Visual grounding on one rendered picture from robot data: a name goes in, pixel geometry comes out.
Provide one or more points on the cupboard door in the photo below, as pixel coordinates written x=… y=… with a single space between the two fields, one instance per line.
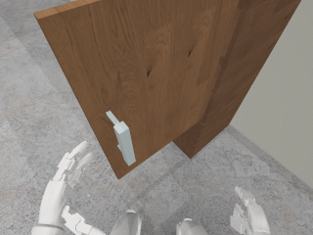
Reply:
x=149 y=62

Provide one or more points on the robot left thigh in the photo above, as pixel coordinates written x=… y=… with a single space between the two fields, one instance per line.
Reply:
x=129 y=223

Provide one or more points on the handle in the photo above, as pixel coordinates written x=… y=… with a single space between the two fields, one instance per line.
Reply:
x=123 y=136

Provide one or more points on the right robot hand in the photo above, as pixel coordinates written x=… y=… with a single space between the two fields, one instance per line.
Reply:
x=249 y=219

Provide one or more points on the robot right thigh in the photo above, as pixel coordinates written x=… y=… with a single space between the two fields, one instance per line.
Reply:
x=190 y=227

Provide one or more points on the left robot hand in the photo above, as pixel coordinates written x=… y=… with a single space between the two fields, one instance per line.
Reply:
x=61 y=189

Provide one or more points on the robot left forearm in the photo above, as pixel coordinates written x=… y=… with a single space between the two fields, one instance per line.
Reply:
x=47 y=229

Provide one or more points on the robot thigh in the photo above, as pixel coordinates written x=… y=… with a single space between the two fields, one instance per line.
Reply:
x=129 y=223
x=190 y=227

